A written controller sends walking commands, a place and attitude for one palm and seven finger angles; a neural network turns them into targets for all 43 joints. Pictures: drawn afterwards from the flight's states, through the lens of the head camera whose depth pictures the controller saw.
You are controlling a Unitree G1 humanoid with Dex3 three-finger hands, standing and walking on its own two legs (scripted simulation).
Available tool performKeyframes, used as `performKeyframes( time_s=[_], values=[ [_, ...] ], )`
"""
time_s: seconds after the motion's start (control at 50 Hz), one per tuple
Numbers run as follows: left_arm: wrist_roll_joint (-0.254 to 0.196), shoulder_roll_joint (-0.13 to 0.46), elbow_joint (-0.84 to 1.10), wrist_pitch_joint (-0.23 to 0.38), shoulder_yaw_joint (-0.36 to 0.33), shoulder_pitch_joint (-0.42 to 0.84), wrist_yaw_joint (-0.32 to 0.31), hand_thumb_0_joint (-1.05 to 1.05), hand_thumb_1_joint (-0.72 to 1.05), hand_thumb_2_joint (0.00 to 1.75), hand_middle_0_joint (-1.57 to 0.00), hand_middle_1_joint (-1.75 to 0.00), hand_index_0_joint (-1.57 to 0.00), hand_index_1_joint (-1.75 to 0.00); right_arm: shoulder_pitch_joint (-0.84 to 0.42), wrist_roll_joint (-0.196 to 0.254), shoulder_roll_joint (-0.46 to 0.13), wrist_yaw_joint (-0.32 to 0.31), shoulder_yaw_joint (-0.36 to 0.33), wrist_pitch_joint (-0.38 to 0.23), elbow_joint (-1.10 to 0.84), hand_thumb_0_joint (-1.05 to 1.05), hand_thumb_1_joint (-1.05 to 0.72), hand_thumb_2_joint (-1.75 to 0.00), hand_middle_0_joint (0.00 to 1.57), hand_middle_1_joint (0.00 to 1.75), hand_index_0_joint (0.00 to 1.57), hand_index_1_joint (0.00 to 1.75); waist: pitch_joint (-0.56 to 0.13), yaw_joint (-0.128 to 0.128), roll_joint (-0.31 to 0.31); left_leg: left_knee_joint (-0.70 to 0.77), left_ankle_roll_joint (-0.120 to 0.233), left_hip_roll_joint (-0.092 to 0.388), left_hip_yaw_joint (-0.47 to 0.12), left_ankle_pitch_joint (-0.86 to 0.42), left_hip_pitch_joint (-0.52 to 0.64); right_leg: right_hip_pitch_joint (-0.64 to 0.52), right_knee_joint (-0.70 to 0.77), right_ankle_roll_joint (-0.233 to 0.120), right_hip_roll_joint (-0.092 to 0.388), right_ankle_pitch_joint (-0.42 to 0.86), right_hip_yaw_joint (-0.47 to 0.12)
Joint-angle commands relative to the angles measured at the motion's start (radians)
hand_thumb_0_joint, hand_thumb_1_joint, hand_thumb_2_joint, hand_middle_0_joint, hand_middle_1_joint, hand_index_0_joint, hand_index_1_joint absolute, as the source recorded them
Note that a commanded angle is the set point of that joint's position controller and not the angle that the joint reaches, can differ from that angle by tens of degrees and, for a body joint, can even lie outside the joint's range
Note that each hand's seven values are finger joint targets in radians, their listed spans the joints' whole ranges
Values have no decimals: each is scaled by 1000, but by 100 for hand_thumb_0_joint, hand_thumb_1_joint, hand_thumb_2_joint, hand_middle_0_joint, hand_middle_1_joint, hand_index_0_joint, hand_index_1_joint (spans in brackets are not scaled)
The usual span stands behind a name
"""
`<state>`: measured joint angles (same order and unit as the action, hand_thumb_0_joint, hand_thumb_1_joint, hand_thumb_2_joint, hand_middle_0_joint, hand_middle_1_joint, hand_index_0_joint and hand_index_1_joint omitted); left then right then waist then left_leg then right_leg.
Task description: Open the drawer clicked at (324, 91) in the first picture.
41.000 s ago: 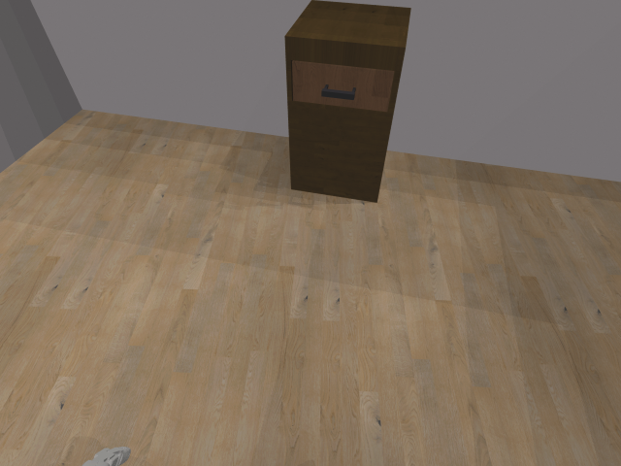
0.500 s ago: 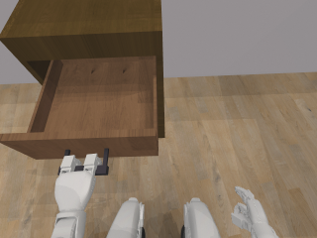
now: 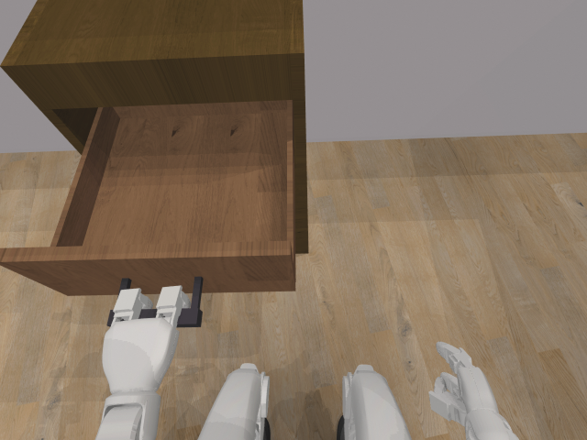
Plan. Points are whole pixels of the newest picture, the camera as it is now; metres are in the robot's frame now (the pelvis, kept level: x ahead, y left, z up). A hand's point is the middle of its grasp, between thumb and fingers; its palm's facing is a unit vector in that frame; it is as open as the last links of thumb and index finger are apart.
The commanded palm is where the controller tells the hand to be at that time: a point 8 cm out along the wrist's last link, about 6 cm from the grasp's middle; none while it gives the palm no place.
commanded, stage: open the thumb to release the handle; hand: left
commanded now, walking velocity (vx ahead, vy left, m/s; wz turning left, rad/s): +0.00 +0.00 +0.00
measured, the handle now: (158, 302) +0.30 +0.22 -0.05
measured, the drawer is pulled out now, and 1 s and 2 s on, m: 0.27 0.27 0.27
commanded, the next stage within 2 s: lift the hand off the handle in 0.44 s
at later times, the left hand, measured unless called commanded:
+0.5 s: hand (157, 350) +0.24 +0.22 -0.07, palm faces -0.04 -0.04 -1.00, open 12.9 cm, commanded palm +0.21 +0.21 -0.03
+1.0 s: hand (156, 334) +0.26 +0.22 -0.06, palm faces -0.02 -0.03 -1.00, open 13.8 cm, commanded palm +0.23 +0.21 -0.01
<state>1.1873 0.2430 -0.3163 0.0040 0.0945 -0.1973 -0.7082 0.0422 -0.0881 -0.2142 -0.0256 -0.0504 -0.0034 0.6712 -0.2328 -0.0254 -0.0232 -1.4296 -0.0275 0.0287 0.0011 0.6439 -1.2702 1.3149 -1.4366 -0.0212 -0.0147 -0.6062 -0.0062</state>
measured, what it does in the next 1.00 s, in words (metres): stands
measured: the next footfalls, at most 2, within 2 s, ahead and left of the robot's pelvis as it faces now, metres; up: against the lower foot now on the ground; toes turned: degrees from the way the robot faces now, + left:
none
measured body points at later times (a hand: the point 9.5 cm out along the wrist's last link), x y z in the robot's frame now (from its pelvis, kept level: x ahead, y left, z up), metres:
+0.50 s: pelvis -0.01 +0.00 +0.00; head +0.10 -0.02 +0.44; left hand +0.23 +0.22 -0.02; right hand +0.18 -0.24 -0.13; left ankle +0.01 +0.14 -0.58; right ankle +0.03 -0.11 -0.58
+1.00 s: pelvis -0.01 +0.00 +0.01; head +0.10 -0.01 +0.44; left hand +0.25 +0.22 -0.01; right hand +0.17 -0.23 -0.13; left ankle +0.01 +0.14 -0.58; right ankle +0.03 -0.11 -0.58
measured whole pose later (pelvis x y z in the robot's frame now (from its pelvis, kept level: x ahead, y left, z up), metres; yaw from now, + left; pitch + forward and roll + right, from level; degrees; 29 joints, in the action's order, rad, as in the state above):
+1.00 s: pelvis -0.01 +0.00 +0.01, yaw +0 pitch +26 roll +0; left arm 1.15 0.25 -0.40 -0.06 0.12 -0.05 -0.69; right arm 0.07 -0.07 -0.21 -0.05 -0.05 -0.01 0.71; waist -0.21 -0.02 -0.03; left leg -1.39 -0.02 0.02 -0.01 0.60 -1.24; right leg 1.27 -1.39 -0.02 -0.01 -0.56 0.01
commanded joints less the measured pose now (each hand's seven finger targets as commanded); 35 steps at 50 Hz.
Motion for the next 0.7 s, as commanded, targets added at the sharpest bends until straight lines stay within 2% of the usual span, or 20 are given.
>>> performKeyframes(
  time_s=[0.0, 0.02, 0.04, 0.06, 0.1, 0.16, 0.18, 0.22, 0.26, 0.32, 0.36, 0.38, 0.4, 0.42, 0.46, 0.5, 0.52, 0.58, 0.64, 0.68],
  values=[
    [8, 111, 110, -18, -67, 38, -52, 0, 62, 78, -38, -132, -38, -132, -23, -2, -107, -11, -37, -49, -97, 0, -90, -90, 20, 30, 20, 30, -357, -2, 43, 132, 41, -53, 1, -325, 244, -253, 200, -16, -15, 368, -6],
    [-4, 108, 124, -27, -67, 9, -48, 0, 55, 75, -38, -131, -38, -131, -9, -2, -104, -9, -44, -51, -107, 0, -90, -90, 20, 30, 20, 30, -387, -13, 44, 137, 42, -52, 4, -339, 263, -289, 204, -20, -16, 393, -3],
    [-9, 99, 120, -37, -48, 17, -45, 0, 48, 72, -37, -130, -37, -130, -19, 0, -107, -10, -38, -47, -105, 0, -90, -90, 20, 30, 20, 30, -378, -1, 54, 140, 43, -55, 5, -337, 259, -292, 214, -14, -12, 397, -6],
    [-20, 102, 105, -48, -55, 12, -38, 0, 41, 69, -36, -130, -36, -130, -8, 4, -104, -11, -41, -47, -102, 0, -90, -90, 20, 30, 20, 30, -379, -2, 83, 143, 43, -54, 7, -327, 253, -315, 223, -11, -13, 396, -9],
    [-25, 124, 115, -53, -65, 21, -31, 0, 27, 63, -35, -128, -35, -128, -16, 8, -105, -16, -36, -45, -104, 0, -90, -90, 20, 30, 20, 30, -396, -9, 77, 145, 41, -56, 8, -320, 236, -336, 221, -9, -10, 391, -18],
    [-24, 121, 87, -61, -53, 29, -21, 0, 6, 54, -34, -126, -34, -126, -10, 14, -102, -21, -35, -45, -99, 0, -90, -90, 20, 30, 20, 30, -347, -1, 86, 159, 42, -53, 7, -284, 229, -322, 245, -9, -13, 337, -16],
    [-27, 137, 88, -59, -69, 39, -19, 0, -1, 51, -33, -125, -33, -125, -10, 13, -103, -23, -33, -48, -96, 0, -90, -90, 20, 30, 20, 30, -353, -5, 73, 157, 41, -54, 6, -286, 224, -324, 242, -12, -15, 338, -18],
    [-20, 122, 88, -53, -46, 43, -17, 0, -15, 45, -32, -124, -32, -124, -11, 14, -101, -23, -32, -48, -99, 0, -90, -90, 20, 30, 20, 30, -333, -4, 48, 168, 41, -52, 4, -272, 236, -302, 247, -15, -15, 301, -10],
    [-20, 125, 75, -49, -49, 63, -16, 0, -29, 39, -32, -122, -32, -122, -11, 15, -103, -25, -32, -49, -96, 0, -90, -90, 20, 30, 20, 30, -308, 1, 61, 171, 42, -52, 4, -250, 229, -284, 256, -15, -16, 261, -9],
    [-21, 114, 66, -41, -38, 92, -18, 0, -50, 30, -30, -120, -30, -120, -9, 12, -103, -24, -33, -54, -90, 0, -90, -90, 20, 30, 20, 30, -306, 6, 54, 167, 44, -51, 5, -244, 229, -275, 259, -16, -14, 252, -7],
    [-18, 109, 56, -35, -35, 89, -21, 0, -50, 30, -30, -120, -30, -120, -11, 10, -104, -24, -33, -56, -91, 0, -90, -90, 20, 30, 20, 30, -307, 6, 64, 167, 44, -51, 3, -238, 225, -269, 257, -15, -13, 240, -3],
    [-22, 128, 58, -35, -53, 106, -22, 0, -50, 30, -30, -120, -30, -120, -8, 10, -105, -23, -34, -58, -87, 0, -90, -90, 20, 30, 20, 30, -314, 0, 55, 165, 43, -53, 1, -247, 223, -275, 254, -18, -15, 249, -4],
    [-19, 109, 65, -30, -32, 110, -25, 0, -50, 30, -30, -120, -30, -120, -22, 10, -105, -24, -30, -56, -91, 0, -90, -90, 20, 30, 20, 30, -318, 4, 57, 165, 44, -54, 5, -242, 220, -273, 254, -12, -9, 240, -9],
    [-18, 116, 60, -31, -42, 94, -25, 0, -50, 30, -30, -120, -30, -120, -7, 10, -103, -22, -35, -60, -87, 0, -90, -90, 20, 30, 20, 30, -319, -3, 46, 167, 43, -52, 4, -244, 226, -276, 252, -18, -13, 245, -3],
    [-14, 120, 52, -32, -42, 114, -27, 0, -50, 30, -30, -120, -30, -120, -11, 11, -106, -22, -35, -58, -88, 0, -90, -90, 20, 30, 20, 30, -304, 2, 54, 171, 43, -52, 2, -225, 221, -260, 260, -17, -13, 211, -3],
    [-11, 119, 65, -33, -35, 141, -32, 0, -50, 30, -30, -120, -30, -120, -21, 10, -108, -23, -32, -55, -86, 0, -90, -90, 20, 30, 20, 30, -328, 3, 43, 169, 44, -53, 2, -238, 227, -257, 251, -16, -12, 220, -5],
    [-13, 131, 100, -34, -48, 126, -33, 0, -50, 30, -30, -120, -30, -120, -11, 10, -106, -22, -40, -57, -92, 0, -90, -90, 20, 30, 20, 30, -353, -8, 27, 176, 43, -51, 1, -252, 255, -275, 251, -20, -14, 240, -1],
    [-20, 111, 77, -52, -28, 156, -32, 0, -50, 30, -30, -120, -30, -120, -7, 12, -107, -24, -38, -57, -85, 0, -90, -90, 20, 30, 20, 30, -332, 15, 55, 183, 44, -51, -3, -242, 254, -268, 265, -16, -14, 224, 8],
    [-17, 111, 75, -44, -18, 209, -34, 0, -50, 30, -30, -120, -30, -120, -12, 13, -108, -30, -34, -60, -77, 0, -90, -90, 20, 30, 20, 30, -332, 20, 53, 182, 45, -51, -2, -230, 247, -255, 264, -11, -10, 207, 5],
    [-16, 129, 64, -45, -38, 210, -32, 0, -50, 30, -30, -120, -30, -120, -3, 12, -109, -31, -37, -64, -74, 0, -90, -90, 20, 30, 20, 30, -336, 13, 49, 181, 43, -51, -4, -242, 255, -258, 261, -16, -14, 221, 9]
  ],
)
